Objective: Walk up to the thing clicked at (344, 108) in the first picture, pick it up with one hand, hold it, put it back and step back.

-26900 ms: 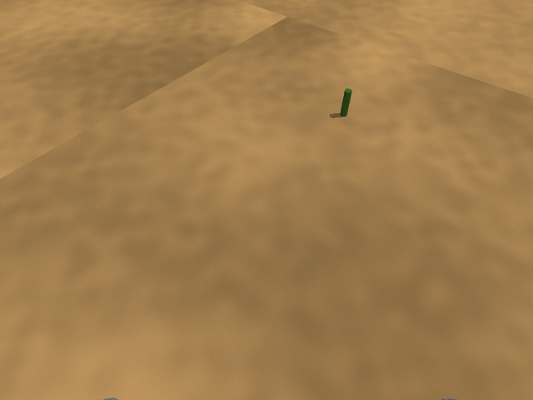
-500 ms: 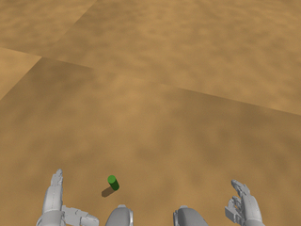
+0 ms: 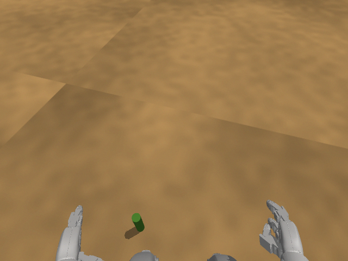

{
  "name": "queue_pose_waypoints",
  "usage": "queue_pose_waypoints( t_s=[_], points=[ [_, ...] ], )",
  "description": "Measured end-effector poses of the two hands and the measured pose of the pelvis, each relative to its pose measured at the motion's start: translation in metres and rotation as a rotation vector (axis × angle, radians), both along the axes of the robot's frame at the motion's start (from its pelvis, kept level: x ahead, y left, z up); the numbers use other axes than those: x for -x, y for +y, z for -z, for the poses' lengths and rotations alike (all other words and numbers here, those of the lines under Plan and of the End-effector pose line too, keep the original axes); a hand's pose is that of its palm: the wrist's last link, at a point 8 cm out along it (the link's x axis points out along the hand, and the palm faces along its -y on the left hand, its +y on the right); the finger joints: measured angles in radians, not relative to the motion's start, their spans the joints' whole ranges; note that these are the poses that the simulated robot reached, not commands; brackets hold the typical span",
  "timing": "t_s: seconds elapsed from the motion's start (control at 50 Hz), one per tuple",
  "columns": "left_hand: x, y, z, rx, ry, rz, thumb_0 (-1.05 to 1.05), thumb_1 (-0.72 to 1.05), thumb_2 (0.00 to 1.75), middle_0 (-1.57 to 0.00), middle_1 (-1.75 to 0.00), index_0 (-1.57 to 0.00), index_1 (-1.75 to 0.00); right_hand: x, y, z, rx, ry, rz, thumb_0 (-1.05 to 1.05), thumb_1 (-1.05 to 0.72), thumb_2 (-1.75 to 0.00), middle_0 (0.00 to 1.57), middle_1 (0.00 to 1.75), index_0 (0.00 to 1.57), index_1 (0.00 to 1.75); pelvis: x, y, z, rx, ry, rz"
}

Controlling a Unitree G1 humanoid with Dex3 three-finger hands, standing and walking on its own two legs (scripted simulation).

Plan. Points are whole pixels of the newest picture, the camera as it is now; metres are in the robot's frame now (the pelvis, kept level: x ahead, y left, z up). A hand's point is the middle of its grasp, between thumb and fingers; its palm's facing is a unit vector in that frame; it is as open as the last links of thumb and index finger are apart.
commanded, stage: home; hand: left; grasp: from the side
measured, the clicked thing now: (138, 222) +0.38 +0.19 -0.64
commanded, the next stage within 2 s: stand in 1.38 s
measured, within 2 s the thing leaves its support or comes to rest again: neither
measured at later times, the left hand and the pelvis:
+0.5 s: hand (105, 248) +0.16 +0.17 -0.05, palm faces +0.10 -0.95 -0.29, open 17.6 cm; pelvis -0.01 -0.01 +0.00, yaw +0 degrees
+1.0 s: hand (104, 243) +0.17 +0.17 -0.05, palm faces +0.10 -0.95 -0.28, open 17.6 cm; pelvis +0.00 -0.01 +0.00, yaw +0 degrees
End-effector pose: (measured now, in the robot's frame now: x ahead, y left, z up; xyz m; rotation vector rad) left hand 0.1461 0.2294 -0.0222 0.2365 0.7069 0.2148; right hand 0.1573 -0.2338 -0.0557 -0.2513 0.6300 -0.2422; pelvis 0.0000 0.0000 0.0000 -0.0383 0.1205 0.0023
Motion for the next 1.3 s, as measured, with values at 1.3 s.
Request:
queue_pose_waypoints(
  t_s=[1.3],
  points=[
    [-0.006, -0.008, -0.001, 0.008, 0.006, 0.016, -0.02, -0.57, 0.04, -0.05, -0.05, -0.05, -0.05, 0.006, -0.008, 0.004, -0.004, 0.019, 0.019, 0.01, -0.90, -0.90, 0.21, 0.30, 0.20, 0.30, -0.004, -0.005, -0.002, -0.007, 0.001, 0.008]
  ],
)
